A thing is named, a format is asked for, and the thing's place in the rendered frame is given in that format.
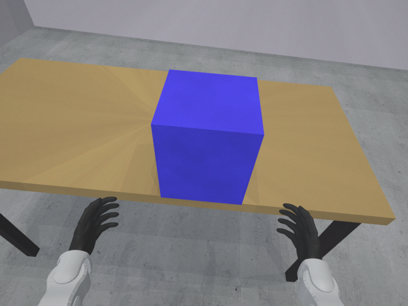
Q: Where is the left robot hand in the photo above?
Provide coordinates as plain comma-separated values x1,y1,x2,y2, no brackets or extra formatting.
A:
69,196,119,255

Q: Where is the table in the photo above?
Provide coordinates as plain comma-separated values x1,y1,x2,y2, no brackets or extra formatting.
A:
0,58,396,282

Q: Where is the robot left forearm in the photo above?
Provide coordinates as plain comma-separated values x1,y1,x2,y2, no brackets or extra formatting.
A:
38,250,92,306

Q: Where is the right robot hand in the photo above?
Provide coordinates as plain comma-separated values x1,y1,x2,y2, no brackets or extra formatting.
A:
277,203,322,264

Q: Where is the robot right forearm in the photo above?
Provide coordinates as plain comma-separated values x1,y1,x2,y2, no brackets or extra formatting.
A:
296,258,344,306

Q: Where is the carton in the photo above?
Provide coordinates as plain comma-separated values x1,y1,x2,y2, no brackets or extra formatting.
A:
151,69,264,205

